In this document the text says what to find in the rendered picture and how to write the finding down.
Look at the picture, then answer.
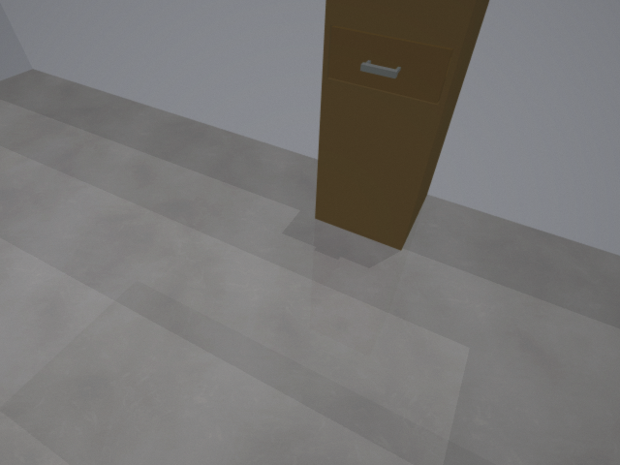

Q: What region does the cabinet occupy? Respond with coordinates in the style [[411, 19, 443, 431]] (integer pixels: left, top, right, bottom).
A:
[[315, 0, 489, 250]]

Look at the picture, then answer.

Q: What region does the handle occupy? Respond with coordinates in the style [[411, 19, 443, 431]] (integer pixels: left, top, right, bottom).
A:
[[360, 60, 401, 78]]

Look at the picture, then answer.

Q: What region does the drawer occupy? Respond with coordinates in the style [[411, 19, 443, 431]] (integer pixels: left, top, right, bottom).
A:
[[328, 25, 454, 104]]

